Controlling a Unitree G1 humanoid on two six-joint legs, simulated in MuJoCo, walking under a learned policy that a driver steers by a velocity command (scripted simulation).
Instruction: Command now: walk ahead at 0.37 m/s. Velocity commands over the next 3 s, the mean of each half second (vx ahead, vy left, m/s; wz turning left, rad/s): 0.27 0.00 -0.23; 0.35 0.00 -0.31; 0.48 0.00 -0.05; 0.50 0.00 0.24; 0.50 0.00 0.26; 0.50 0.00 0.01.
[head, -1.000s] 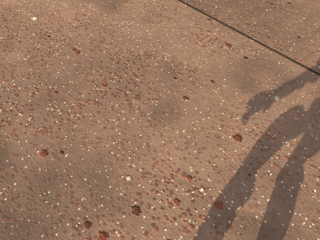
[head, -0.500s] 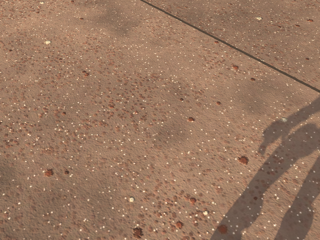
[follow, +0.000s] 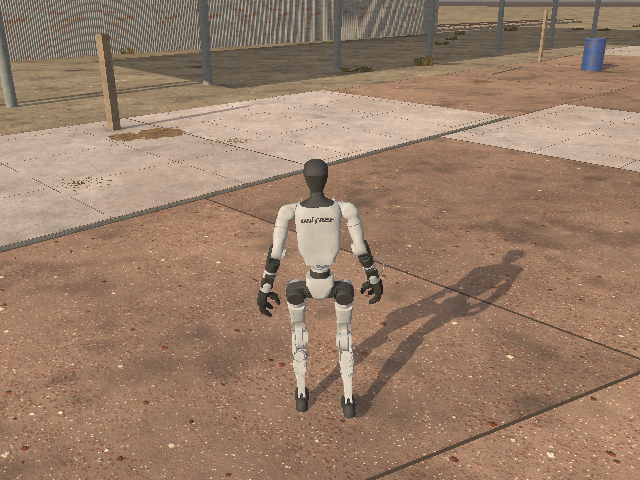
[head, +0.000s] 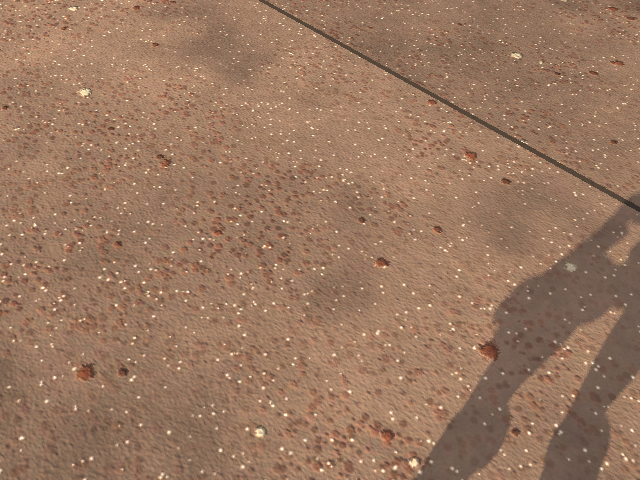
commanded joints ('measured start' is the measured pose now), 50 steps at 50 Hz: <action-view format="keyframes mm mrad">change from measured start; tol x16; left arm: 1 -141 98 15 -131 -29 -56 -12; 14 -367 17 -7 -222 9 -23 -51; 20 -14 208 71 -182 31 -18 -62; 27 -239 125 37 -291 33 2 -28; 50 -158 111 25 -339 21 -40 -29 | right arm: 1 152 -106 -6 4 -11 -25 8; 19 63 -164 8 -34 -19 51 -67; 22 241 -75 43 -69 -38 17 -26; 40 -121 -123 22 -215 -11 -16 -23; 46 187 -280 -23 -134 -37 -25 -25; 50 121 -166 1 -170 -16 -24 -13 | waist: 1 -64 168 38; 16 -12 148 44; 22 45 -166 -469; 26 -14 43 -119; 41 37 -73 -79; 44 -41 -42 -83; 46 -55 297 -61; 50 -44 174 22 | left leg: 1 386 356 -596 -374 -202 200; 13 130 185 7 -397 615 90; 18 263 229 37 -87 909 38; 20 63 121 78 386 575 -46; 21 -266 -72 15 767 -398 -109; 22 -330 -71 -164 921 -409 -98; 36 -233 67 -104 159 121 -111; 44 99 83 -93 -141 51 -14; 47 319 436 -711 -365 -426 205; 50 295 322 -503 -374 -247 139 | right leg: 1 -606 -36 61 398 38 -57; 12 -346 -25 -110 -150 543 9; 19 -25 86 -114 -287 494 -101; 21 480 -300 465 -249 1158 -351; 22 494 -348 638 -389 864 -428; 28 -128 -122 366 -623 37 -255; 43 -130 -102 351 -521 -65 -178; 47 -706 60 66 144 -67 -59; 50 -725 -20 47 199 157 -40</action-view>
